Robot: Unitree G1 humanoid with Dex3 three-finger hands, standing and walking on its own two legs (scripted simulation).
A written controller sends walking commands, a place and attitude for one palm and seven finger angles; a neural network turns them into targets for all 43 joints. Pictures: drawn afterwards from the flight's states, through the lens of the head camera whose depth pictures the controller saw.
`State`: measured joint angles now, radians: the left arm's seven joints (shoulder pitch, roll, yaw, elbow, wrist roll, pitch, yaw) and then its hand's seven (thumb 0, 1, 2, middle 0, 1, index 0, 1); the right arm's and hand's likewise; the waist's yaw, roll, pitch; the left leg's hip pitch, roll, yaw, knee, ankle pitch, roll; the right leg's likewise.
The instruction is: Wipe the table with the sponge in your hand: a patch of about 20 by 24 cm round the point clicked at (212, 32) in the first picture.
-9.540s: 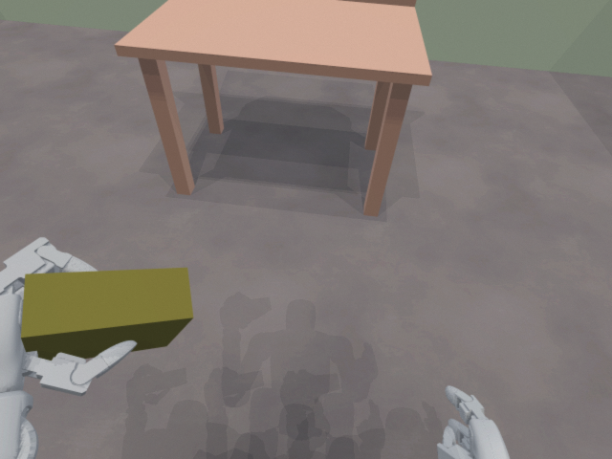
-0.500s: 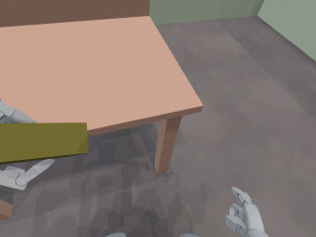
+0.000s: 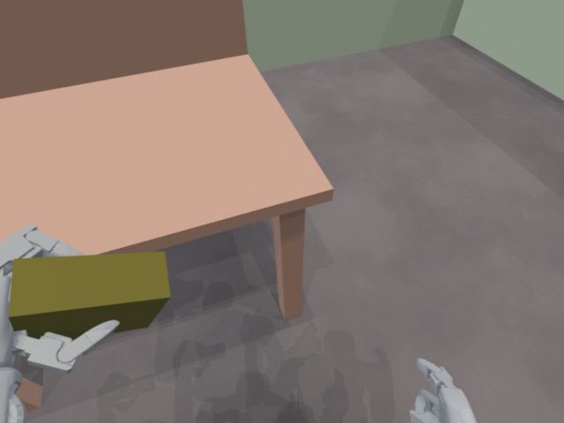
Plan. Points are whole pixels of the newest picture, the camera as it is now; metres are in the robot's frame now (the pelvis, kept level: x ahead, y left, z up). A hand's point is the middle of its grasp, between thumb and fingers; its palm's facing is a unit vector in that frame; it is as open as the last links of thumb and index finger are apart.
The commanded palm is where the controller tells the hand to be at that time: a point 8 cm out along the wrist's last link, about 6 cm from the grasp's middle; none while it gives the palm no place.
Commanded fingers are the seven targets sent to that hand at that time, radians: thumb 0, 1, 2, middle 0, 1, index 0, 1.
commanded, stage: come to a stop and stand still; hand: left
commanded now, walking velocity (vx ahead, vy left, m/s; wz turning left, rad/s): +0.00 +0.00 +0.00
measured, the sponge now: (115, 297) +0.23 +0.20 +0.14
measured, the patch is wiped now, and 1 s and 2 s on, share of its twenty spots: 0.00 0.00 0.00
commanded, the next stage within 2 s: none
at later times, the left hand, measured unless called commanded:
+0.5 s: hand (38, 373) +0.14 +0.22 +0.16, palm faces +0.43 -0.81 -0.40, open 9.7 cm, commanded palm +0.09 +0.26 +0.18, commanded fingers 0.00 0.10 1.30 -1.20 -1.60 -1.20 -1.60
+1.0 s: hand (18, 418) +0.11 +0.23 +0.15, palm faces +0.40 -0.81 -0.43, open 9.7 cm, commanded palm +0.06 +0.27 +0.18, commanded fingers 0.00 0.10 1.30 -1.20 -1.60 -1.20 -1.60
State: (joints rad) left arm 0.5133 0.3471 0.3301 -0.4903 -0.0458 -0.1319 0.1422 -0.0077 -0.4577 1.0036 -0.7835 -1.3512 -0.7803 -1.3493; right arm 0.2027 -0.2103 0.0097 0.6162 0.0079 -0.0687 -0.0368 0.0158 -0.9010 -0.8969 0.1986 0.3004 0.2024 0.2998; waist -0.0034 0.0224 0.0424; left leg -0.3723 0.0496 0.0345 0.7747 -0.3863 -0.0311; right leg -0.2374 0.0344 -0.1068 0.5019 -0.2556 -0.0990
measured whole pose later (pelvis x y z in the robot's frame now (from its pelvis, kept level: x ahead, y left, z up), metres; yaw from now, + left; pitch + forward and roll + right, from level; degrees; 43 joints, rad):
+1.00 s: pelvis -0.10 -0.01 +0.00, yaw +1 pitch -3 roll +1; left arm 0.49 0.36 0.30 -0.41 -0.01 -0.15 0.16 -0.01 -0.46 1.00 -0.79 -1.35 -0.79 -1.35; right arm 0.26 -0.22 0.02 0.62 0.00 -0.05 -0.05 0.02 -0.90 -0.90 0.20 0.30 0.20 0.30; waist 0.00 0.01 0.03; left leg -0.25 0.00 0.02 0.52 -0.32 0.01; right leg -0.29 0.07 -0.11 0.36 -0.12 -0.08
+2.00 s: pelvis -0.19 -0.02 +0.00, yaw +6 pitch -2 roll -1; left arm 0.40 0.30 0.29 -0.36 -0.01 -0.17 0.15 -0.01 -0.45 1.00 -0.79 -1.35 -0.79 -1.35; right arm 0.21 -0.20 0.02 0.66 0.00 -0.10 -0.05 0.02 -0.90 -0.90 0.20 0.30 0.20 0.30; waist 0.02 0.02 0.05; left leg -0.25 0.04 0.02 0.56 -0.28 -0.01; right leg -0.28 0.03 -0.04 0.51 -0.21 -0.03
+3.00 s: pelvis -0.18 +0.00 +0.00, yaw +4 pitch -1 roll +0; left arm 0.39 0.40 0.36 -0.43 -0.01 -0.18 0.10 -0.01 -0.45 1.00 -0.79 -1.35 -0.79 -1.34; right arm 0.25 -0.19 0.04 0.56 -0.01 -0.15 -0.02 0.02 -0.90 -0.90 0.20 0.30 0.20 0.30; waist 0.04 -0.08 0.09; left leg -0.20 0.01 0.07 0.49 -0.27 0.02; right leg -0.25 0.01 0.01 0.45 -0.19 0.01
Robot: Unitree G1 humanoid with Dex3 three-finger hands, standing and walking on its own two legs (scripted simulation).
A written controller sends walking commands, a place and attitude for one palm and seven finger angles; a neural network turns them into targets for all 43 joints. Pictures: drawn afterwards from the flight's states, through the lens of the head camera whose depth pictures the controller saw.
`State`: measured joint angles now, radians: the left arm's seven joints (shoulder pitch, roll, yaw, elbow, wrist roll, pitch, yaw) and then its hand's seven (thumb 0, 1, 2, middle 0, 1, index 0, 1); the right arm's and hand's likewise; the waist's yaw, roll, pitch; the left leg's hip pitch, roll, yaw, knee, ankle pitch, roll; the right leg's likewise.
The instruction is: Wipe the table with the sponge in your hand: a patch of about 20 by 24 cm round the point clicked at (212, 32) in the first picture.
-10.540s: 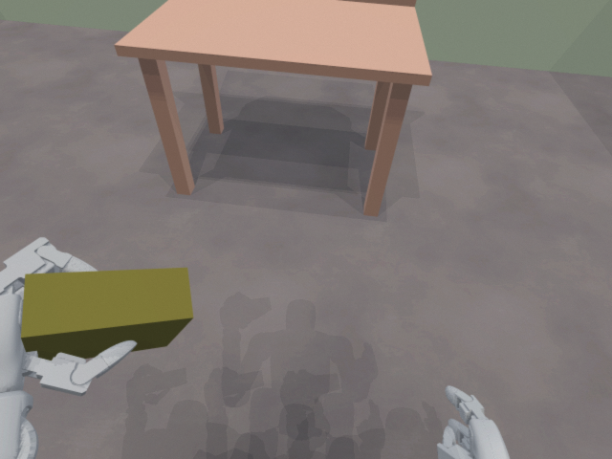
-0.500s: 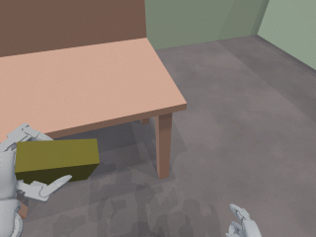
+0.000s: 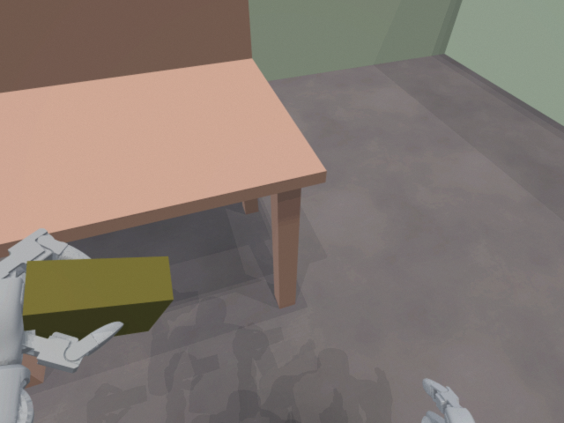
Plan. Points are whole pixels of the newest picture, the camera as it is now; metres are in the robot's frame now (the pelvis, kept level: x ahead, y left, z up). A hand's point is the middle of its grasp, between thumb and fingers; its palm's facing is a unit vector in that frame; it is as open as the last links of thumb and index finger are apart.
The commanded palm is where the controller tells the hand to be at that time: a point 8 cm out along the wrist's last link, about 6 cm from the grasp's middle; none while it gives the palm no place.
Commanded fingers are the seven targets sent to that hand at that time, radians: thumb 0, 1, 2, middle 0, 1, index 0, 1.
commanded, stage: come to a stop and stand still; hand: left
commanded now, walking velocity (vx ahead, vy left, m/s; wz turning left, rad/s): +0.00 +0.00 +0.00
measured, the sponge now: (119, 300) +0.23 +0.20 +0.12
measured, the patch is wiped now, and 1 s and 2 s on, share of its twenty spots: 0.00 0.00 0.00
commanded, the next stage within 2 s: look again from close up in 1.44 s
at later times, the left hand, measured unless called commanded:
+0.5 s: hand (36, 355) +0.15 +0.25 +0.14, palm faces +0.45 -0.78 -0.43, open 9.7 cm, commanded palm +0.10 +0.29 +0.18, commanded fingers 0.00 0.10 1.30 -1.20 -1.60 -1.20 -1.60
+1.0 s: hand (7, 413) +0.11 +0.26 +0.13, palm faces +0.48 -0.80 -0.36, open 9.7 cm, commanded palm +0.04 +0.29 +0.18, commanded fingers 0.00 0.10 1.30 -1.20 -1.60 -1.20 -1.60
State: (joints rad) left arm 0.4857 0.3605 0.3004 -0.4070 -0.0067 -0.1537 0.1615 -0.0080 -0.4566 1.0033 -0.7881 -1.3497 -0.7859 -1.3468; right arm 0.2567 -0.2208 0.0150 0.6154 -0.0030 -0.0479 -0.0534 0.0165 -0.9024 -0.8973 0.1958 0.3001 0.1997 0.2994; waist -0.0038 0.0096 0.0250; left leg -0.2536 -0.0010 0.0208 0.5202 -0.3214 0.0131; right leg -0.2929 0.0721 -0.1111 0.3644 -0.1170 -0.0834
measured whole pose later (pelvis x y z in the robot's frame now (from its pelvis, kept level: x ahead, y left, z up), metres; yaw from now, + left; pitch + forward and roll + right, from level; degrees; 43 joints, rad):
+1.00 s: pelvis -0.09 -0.01 +0.00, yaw +5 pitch -2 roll -1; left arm 0.40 0.30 0.29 -0.36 -0.01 -0.17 0.15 -0.01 -0.45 1.00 -0.79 -1.35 -0.79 -1.35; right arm 0.21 -0.20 0.02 0.66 0.00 -0.10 -0.05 0.02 -0.90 -0.90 0.20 0.30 0.20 0.30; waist 0.02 0.02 0.05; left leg -0.25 0.04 0.02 0.56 -0.28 -0.01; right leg -0.28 0.03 -0.04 0.51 -0.21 -0.03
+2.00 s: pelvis -0.08 +0.02 +0.00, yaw +3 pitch -1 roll +0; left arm 0.39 0.40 0.36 -0.43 -0.01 -0.18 0.10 -0.01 -0.45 1.00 -0.79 -1.35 -0.79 -1.34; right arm 0.25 -0.19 0.04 0.56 -0.01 -0.15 -0.02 0.02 -0.90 -0.90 0.20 0.30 0.20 0.30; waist 0.04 -0.08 0.09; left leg -0.20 0.01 0.07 0.49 -0.27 0.02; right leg -0.25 0.01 0.01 0.45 -0.19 0.01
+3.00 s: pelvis +0.00 +0.11 +0.00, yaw -6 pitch +0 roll +3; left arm 0.52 0.40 0.40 -0.46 -0.02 -0.26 0.11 -0.01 -0.46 1.01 -0.80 -1.34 -0.80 -1.34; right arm 0.23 -0.22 -0.01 0.64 0.00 -0.08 0.02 0.02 -0.90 -0.90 0.20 0.30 0.20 0.30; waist -0.02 0.01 0.07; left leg -0.57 0.02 0.01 1.20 -0.31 -0.03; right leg -0.28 -0.03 -0.09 0.59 -0.32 -0.07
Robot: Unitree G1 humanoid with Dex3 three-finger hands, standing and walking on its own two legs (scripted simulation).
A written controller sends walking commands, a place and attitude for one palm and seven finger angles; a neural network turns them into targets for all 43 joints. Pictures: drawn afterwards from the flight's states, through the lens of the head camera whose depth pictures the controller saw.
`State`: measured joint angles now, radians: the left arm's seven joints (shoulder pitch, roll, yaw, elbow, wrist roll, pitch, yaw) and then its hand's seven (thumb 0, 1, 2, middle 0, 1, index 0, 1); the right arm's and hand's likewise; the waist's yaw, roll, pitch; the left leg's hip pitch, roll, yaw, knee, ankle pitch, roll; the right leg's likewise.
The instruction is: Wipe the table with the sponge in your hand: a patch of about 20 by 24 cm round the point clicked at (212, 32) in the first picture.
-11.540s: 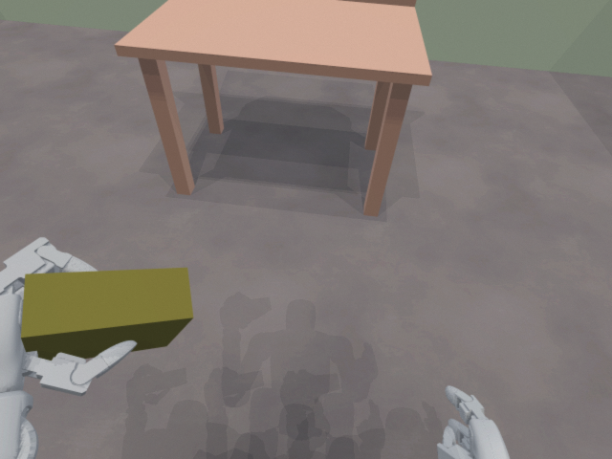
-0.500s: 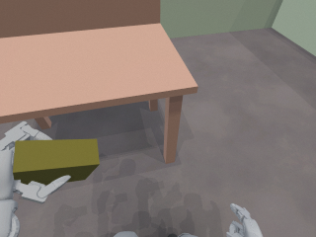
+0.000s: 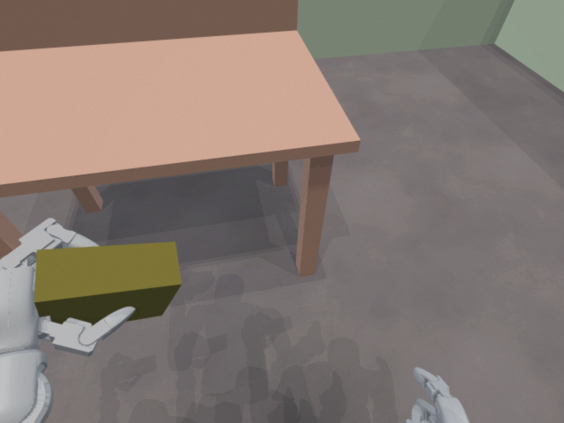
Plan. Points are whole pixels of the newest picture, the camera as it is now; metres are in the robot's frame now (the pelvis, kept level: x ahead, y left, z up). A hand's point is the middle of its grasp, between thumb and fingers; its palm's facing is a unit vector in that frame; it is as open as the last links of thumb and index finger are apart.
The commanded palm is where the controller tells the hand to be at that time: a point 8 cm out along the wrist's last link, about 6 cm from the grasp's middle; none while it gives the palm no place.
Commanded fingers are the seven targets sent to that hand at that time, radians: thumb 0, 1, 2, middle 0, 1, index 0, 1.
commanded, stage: come to a stop and stand still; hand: left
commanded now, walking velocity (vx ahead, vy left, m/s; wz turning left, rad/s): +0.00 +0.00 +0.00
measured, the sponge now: (131, 285) +0.24 +0.20 +0.12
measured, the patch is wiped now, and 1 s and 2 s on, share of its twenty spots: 0.00 0.00 0.00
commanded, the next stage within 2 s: look again from close up in 0.44 s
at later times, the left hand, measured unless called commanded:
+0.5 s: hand (78, 283) +0.22 +0.24 +0.14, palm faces +0.36 -0.85 -0.38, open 9.7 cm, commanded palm +0.17 +0.29 +0.18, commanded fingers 0.00 0.10 1.30 -1.20 -1.60 -1.20 -1.60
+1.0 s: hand (57, 264) +0.25 +0.28 +0.14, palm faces +0.35 -0.85 -0.40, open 9.6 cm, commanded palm +0.18 +0.30 +0.18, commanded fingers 0.00 0.10 1.30 -1.20 -1.60 -1.20 -1.60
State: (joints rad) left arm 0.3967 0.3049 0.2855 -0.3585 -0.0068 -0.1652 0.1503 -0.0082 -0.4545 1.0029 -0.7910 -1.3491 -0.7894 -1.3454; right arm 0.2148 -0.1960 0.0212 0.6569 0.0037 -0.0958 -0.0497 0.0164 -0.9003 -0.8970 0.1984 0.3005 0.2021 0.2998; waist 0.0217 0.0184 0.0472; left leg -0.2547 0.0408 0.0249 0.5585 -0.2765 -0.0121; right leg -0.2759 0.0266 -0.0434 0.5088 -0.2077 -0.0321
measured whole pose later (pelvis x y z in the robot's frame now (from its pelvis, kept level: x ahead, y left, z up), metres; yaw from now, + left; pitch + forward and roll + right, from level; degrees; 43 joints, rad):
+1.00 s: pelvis +0.01 +0.03 +0.01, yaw -2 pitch -1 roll +0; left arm 0.39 0.40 0.36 -0.43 -0.01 -0.18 0.10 -0.01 -0.45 1.00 -0.79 -1.35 -0.79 -1.34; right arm 0.25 -0.19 0.04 0.56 -0.01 -0.15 -0.02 0.02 -0.90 -0.90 0.20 0.30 0.20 0.30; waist 0.04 -0.08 0.09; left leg -0.20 0.01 0.07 0.49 -0.27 0.02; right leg -0.25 0.01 0.01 0.45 -0.19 0.01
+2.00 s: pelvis +0.11 +0.10 +0.00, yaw -11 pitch +0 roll +3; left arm 0.52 0.40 0.40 -0.46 -0.02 -0.26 0.11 -0.01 -0.46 1.01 -0.80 -1.34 -0.80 -1.34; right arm 0.23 -0.22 -0.01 0.64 0.00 -0.08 0.02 0.02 -0.90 -0.90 0.20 0.30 0.20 0.30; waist -0.02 0.01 0.07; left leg -0.57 0.02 0.01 1.20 -0.31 -0.03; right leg -0.28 -0.03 -0.09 0.59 -0.32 -0.07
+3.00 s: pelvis +0.16 +0.27 -0.02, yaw -10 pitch -1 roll +1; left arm 0.47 0.42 0.40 -0.51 -0.02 -0.21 0.15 -0.01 -0.46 1.01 -0.80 -1.34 -0.80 -1.34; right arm 0.23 -0.18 0.00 0.61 0.00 -0.13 -0.02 0.01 -0.90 -0.90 0.20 0.30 0.20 0.30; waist -0.01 0.01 0.03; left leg -0.39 0.03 0.09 0.72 -0.34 0.01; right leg -0.32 -0.04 -0.17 0.68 -0.35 -0.04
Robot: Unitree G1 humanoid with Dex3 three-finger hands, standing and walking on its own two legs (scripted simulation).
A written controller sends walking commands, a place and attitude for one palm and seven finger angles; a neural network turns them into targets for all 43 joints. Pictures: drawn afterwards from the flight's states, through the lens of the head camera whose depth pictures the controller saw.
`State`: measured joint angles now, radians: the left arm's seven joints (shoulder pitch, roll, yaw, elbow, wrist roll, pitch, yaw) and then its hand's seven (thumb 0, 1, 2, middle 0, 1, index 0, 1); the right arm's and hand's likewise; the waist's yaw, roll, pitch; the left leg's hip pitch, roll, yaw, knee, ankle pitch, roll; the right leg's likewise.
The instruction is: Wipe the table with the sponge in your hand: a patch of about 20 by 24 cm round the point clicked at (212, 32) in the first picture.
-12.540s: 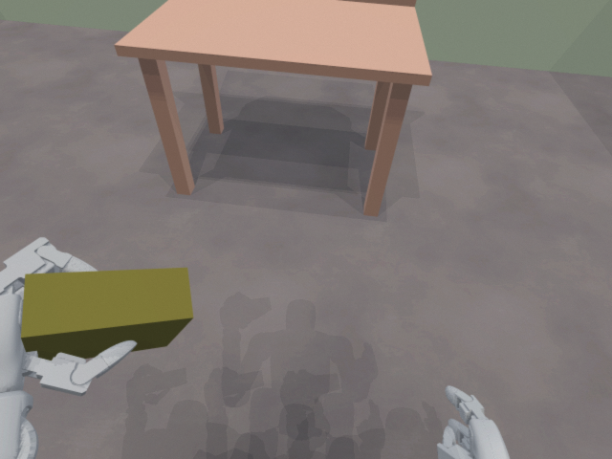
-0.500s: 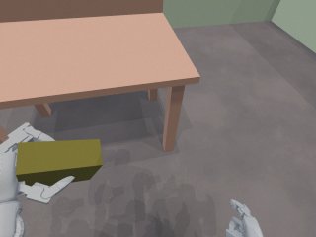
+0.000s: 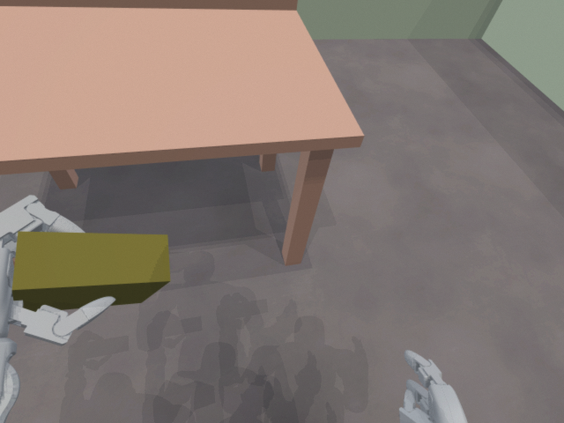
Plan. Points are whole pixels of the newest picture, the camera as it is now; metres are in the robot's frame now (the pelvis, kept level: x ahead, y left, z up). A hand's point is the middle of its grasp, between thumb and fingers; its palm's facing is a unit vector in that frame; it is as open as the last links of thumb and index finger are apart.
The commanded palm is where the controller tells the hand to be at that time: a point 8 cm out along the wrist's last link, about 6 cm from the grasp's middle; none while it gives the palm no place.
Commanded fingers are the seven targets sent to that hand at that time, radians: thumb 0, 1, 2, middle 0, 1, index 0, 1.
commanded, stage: shuffle to correct the standing spot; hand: left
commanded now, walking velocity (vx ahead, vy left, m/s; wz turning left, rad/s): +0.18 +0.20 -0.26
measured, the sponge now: (114, 273) +0.24 +0.23 +0.11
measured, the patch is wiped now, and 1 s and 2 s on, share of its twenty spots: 0.00 0.00 0.00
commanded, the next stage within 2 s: none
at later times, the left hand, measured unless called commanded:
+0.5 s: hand (89, 208) +0.29 +0.26 +0.16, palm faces +0.31 -0.87 -0.38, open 9.6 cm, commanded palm +0.22 +0.31 +0.18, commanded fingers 0.00 0.10 1.30 -1.20 -1.60 -1.20 -1.60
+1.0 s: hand (91, 168) +0.34 +0.28 +0.16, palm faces +0.20 -0.81 -0.55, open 9.6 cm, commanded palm +0.29 +0.33 +0.18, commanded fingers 0.00 0.10 1.30 -1.20 -1.60 -1.20 -1.60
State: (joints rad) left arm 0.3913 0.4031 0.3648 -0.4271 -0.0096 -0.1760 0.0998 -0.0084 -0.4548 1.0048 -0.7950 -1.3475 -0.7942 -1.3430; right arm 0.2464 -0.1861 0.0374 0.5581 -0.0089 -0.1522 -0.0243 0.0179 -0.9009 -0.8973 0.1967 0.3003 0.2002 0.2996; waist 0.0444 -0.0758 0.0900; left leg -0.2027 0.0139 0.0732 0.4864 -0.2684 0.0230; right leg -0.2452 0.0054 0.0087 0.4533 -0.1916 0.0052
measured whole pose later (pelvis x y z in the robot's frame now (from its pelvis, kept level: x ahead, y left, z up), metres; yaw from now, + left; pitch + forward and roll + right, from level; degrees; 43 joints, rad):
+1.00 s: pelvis +0.09 +0.08 +0.00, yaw -9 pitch +0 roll +3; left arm 0.52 0.40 0.40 -0.46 -0.02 -0.26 0.11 -0.01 -0.46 1.01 -0.80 -1.34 -0.80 -1.34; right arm 0.23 -0.22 -0.01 0.64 0.00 -0.08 0.02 0.02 -0.90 -0.90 0.20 0.30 0.20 0.30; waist -0.02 0.01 0.07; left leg -0.57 0.02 0.01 1.20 -0.31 -0.03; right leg -0.28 -0.03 -0.09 0.59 -0.32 -0.07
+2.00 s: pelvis +0.13 +0.25 -0.02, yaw -8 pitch -1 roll +1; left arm 0.47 0.42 0.40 -0.51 -0.02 -0.21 0.15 -0.01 -0.46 1.01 -0.80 -1.34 -0.80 -1.34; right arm 0.23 -0.18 0.00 0.61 0.00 -0.13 -0.02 0.01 -0.90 -0.90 0.20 0.30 0.20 0.30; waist -0.01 0.01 0.03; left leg -0.39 0.03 0.09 0.72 -0.34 0.01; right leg -0.32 -0.04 -0.17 0.68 -0.35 -0.04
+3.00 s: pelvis +0.21 +0.46 -0.01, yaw -6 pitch -2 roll +0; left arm 0.38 0.43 0.37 -0.53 0.00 -0.21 0.15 -0.01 -0.46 1.01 -0.81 -1.34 -0.80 -1.34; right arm 0.17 -0.18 -0.02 0.61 0.00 -0.12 -0.05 0.02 -0.90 -0.90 0.19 0.30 0.20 0.30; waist 0.00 -0.08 0.10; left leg -0.33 0.05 0.08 0.60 -0.24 0.01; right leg -0.38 -0.06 -0.05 0.98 -0.53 0.00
